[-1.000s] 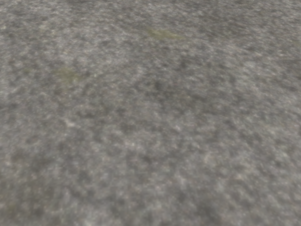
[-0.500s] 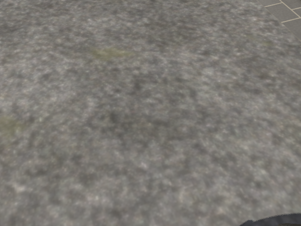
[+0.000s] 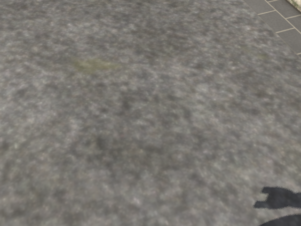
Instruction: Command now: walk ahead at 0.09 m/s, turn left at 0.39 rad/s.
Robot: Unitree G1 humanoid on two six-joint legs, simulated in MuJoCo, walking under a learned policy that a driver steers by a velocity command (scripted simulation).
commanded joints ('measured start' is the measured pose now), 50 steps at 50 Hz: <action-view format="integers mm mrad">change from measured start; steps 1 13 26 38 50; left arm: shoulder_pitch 76 -35 -10 1 18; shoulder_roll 79 115 190 126 73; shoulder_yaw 24 37 69 59 25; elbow -37 -89 -56 -39 -27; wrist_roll -2 25 -15 -3 -6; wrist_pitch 0 -29 2 4 -16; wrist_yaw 6 -11 -19 -7 -38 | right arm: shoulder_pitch -57 61 -45 -56 -65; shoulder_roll -189 -205 -122 -164 -124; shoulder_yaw -57 -79 -48 -45 -10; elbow -91 -92 -203 -210 -146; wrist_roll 14 18 21 -1 4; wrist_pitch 9 46 81 35 39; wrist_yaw -23 -33 7 -34 -19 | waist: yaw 34 -9 62 45 50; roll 130 -119 -188 134 121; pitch -210 -136 -150 -181 -113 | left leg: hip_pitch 85 -232 -37 245 120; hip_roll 230 27 97 283 235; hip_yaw -280 -49 135 -185 -242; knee -136 703 293 -74 -29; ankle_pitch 22 -445 -289 328 51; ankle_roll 170 -110 -119 176 125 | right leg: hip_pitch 106 363 424 -73 316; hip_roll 20 -316 -311 -25 -19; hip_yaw -4 237 -28 -41 -72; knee -86 -562 -512 243 -497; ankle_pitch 91 555 617 41 261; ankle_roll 12 -276 -272 25 -22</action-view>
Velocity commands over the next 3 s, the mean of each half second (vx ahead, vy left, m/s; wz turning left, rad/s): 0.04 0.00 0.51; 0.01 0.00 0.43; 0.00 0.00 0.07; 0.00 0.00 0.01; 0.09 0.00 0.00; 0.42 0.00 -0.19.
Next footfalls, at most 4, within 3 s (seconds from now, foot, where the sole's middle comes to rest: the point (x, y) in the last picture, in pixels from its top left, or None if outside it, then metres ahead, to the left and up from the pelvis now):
0.18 right None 0.13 -0.14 -0.77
0.60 left None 0.04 0.11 -0.77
1.02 right None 0.15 -0.10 -0.77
2.58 left None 0.09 0.15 -0.77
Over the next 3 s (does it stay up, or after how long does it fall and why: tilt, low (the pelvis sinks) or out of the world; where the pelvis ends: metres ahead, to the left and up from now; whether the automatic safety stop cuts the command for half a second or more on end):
stays up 0.26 0.13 -0.01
